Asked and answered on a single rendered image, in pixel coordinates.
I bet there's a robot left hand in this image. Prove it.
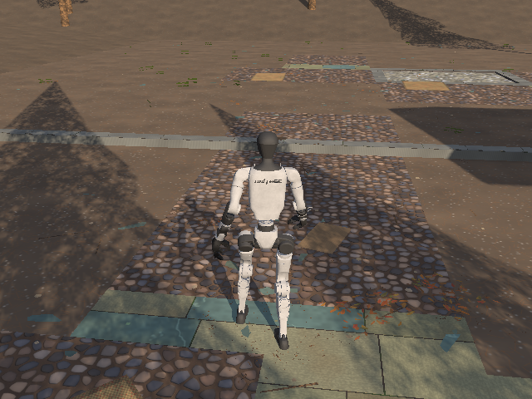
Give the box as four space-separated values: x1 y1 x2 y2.
212 237 230 260

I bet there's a left robot upper arm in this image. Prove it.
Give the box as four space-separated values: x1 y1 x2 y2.
228 167 250 214

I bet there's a right robot foot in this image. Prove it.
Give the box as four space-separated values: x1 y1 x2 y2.
274 328 289 350

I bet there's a right robot upper arm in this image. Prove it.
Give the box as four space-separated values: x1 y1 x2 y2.
284 167 306 211

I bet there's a humanoid robot torso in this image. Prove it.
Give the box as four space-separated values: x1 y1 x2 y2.
248 163 287 249

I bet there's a robot left forearm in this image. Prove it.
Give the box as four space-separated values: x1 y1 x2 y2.
215 202 234 241

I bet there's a robot right hand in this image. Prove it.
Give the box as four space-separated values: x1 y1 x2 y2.
288 215 307 229

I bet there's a robot right forearm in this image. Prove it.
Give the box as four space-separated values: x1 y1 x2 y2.
296 199 308 221

